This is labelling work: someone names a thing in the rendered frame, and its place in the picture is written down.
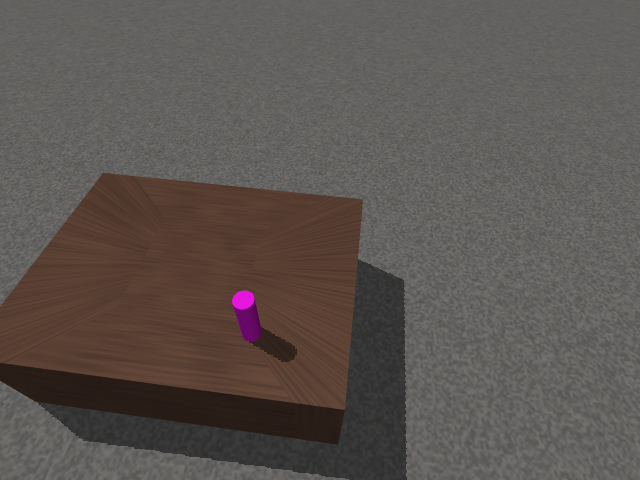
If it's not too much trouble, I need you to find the can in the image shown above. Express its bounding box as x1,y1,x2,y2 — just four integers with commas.
232,291,262,342

